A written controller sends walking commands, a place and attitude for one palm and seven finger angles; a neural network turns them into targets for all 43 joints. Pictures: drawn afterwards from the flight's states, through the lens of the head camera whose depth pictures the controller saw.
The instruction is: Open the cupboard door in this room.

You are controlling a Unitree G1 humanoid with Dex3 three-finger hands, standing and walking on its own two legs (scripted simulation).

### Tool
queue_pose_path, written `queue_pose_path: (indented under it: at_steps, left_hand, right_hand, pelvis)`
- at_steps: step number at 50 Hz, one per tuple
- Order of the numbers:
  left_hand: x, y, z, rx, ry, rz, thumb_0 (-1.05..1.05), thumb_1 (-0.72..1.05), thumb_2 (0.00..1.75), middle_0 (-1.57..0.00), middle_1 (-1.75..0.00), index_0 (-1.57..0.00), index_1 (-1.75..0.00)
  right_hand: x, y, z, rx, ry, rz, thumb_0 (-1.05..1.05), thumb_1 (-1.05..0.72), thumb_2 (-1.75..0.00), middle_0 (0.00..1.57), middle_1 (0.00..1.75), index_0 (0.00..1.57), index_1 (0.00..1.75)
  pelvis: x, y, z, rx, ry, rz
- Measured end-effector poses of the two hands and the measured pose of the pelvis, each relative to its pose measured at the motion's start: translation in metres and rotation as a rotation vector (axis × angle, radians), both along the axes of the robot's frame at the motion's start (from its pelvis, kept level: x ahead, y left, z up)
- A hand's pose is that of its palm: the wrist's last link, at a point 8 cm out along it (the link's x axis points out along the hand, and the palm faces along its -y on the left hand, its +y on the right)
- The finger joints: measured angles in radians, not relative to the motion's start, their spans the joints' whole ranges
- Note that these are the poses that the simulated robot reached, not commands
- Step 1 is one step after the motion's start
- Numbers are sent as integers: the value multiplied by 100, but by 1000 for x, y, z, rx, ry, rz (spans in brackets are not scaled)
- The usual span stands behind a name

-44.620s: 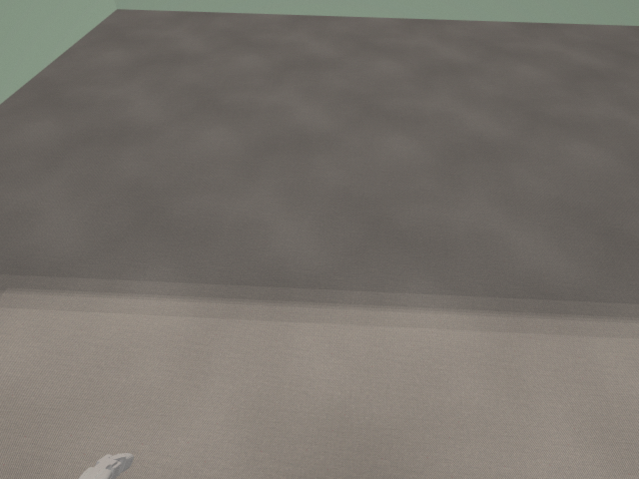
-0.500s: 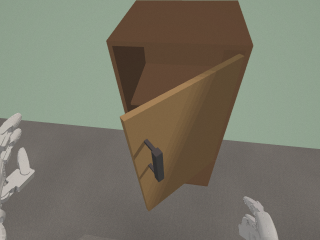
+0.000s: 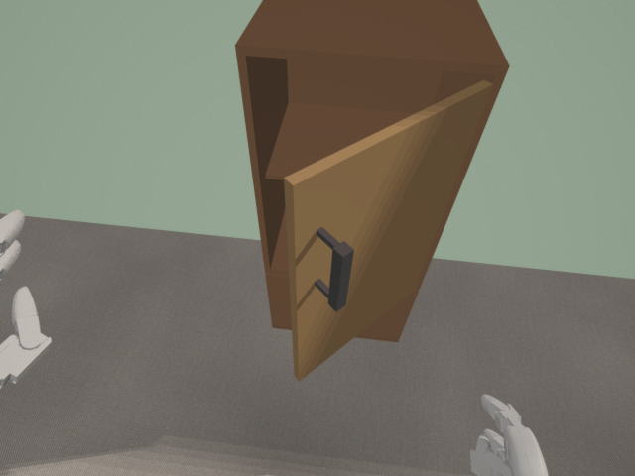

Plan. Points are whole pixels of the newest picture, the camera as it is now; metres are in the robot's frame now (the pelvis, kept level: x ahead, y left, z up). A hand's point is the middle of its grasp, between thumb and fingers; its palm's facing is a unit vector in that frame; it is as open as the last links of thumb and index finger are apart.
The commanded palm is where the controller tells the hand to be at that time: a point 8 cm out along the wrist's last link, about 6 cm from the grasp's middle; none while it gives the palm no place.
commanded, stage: step back with the hand held close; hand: left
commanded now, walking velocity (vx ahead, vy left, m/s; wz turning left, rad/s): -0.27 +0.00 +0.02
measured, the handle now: (330, 270) +0.40 +0.01 +0.02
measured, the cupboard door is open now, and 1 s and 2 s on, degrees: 46 46 46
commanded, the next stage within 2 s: stop stepping back and stand still in 0.40 s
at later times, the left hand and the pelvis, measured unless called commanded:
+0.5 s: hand out of the picture +0.10 +0.30 +0.17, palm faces +0.44 -0.79 -0.43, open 7.4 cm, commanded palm +0.03 +0.33 +0.18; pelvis -0.11 +0.02 +0.00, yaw +1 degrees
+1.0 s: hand out of the picture +0.03 +0.27 +0.16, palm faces +0.45 -0.83 -0.34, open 7.4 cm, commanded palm -0.05 +0.30 +0.18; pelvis -0.21 +0.01 -0.01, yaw -3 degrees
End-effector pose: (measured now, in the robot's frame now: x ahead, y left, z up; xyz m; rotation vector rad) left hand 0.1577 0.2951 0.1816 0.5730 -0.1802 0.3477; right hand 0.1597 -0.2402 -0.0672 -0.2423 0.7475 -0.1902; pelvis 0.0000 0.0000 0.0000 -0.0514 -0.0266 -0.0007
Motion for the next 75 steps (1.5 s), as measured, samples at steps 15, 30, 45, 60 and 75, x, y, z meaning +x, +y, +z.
queue_pose_path:
  at_steps: [15,30,45,60,75]
  left_hand:
    - [-93,21,1,-13,-62,89,2,89,89,-21,-31,-22,-30]
    - [-122,19,4,-45,-96,-75,2,90,89,-21,-30,-21,-30]
    - [-192,23,5,-27,-188,25,1,89,89,-21,-31,-22,-30]
    - [-238,-38,20,73,-63,-128,2,89,89,-21,-31,-22,-30]
    - [-220,-8,-8,-72,-41,37,2,89,89,-21,-30,-21,-30]
  right_hand:
    - [-38,36,-15,19,45,122,1,-90,-90,21,30,20,30]
    - [-117,42,19,-2,-64,79,1,-90,-90,20,30,20,30]
    - [-245,-1,-29,-3,64,-68,1,-90,-90,20,30,20,30]
    - [-287,-9,-20,63,26,-53,1,-90,-90,20,30,20,30]
    - [-247,-17,-14,-16,3,-11,1,-90,-90,20,30,20,30]
  pelvis:
    - [-54,14,-5,4,23,61]
    - [-136,20,3,-19,79,-16]
    - [-179,12,-14,53,-3,-43]
    - [-237,-12,0,85,1,-59]
    - [-226,4,2,63,16,-9]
